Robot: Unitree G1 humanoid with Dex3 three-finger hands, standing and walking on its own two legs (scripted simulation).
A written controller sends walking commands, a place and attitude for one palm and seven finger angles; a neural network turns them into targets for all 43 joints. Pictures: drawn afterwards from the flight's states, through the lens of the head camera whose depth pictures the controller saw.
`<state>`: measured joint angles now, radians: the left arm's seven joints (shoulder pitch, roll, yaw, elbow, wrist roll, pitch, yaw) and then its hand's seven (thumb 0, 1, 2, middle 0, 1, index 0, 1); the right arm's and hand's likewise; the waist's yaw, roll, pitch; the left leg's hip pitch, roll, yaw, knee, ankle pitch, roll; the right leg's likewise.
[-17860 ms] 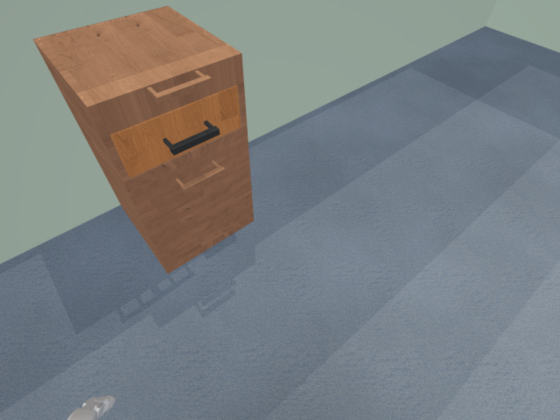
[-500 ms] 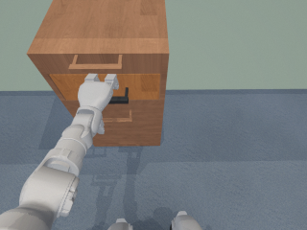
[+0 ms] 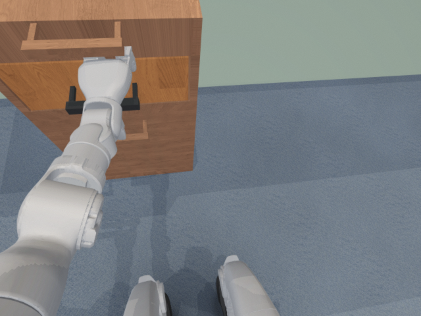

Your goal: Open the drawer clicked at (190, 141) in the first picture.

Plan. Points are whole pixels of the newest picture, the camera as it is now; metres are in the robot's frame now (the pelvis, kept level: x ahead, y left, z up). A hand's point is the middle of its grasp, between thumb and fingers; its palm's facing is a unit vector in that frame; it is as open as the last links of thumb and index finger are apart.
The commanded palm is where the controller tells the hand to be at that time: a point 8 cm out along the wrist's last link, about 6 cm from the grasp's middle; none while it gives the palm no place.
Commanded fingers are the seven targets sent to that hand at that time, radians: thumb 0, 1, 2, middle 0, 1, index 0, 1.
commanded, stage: move the hooked fingers above the handle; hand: left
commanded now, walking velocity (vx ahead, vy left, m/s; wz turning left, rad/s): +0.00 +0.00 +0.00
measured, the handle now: (104, 97) +0.60 +0.14 -0.06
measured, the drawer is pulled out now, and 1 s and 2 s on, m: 0.00 0.00 0.00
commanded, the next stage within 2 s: none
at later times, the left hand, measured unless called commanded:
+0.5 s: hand (111, 99) +0.54 +0.11 +0.01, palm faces -0.02 -0.06 -1.00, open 13.9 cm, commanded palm +0.53 +0.12 +0.05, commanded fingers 0.00 -0.50 0.30 -0.30 -1.20 -0.30 -1.20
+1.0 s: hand (109, 102) +0.53 +0.11 +0.01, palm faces -0.09 -0.04 -1.00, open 13.9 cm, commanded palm +0.52 +0.12 +0.05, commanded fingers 0.00 -0.50 0.30 -0.30 -1.20 -0.30 -1.20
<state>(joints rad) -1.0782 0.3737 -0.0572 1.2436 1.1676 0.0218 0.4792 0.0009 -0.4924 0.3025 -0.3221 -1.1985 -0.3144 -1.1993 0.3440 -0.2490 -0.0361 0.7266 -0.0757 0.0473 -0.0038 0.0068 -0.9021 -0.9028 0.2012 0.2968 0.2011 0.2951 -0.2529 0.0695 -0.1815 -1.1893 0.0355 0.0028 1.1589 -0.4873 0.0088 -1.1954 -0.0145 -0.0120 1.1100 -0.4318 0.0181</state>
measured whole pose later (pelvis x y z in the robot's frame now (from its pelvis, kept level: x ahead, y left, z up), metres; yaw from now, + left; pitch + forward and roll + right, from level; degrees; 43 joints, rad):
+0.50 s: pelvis +0.01 +0.00 +0.01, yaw +1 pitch +28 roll -2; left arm -1.03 0.33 -0.12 1.23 1.15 0.01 0.46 0.00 -0.49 0.30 -0.32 -1.20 -0.31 -1.20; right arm 0.32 -0.24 -0.05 0.71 -0.07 0.05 0.01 0.01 -0.90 -0.90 0.20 0.30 0.20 0.30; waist -0.21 0.06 -0.20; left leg -1.13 0.03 -0.02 1.13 -0.50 0.00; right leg -1.12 -0.02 -0.04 1.07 -0.45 0.01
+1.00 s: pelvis +0.02 -0.01 +0.02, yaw +1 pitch +27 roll -2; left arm -0.97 0.33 -0.12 1.20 1.12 0.02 0.42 0.00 -0.49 0.30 -0.32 -1.20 -0.31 -1.20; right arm 0.34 -0.22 -0.04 0.73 -0.06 0.07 0.01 0.01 -0.90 -0.90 0.20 0.30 0.20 0.30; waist -0.19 0.07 -0.19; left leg -1.06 0.04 -0.01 1.08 -0.49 0.00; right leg -1.06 -0.01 -0.03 1.03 -0.44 0.01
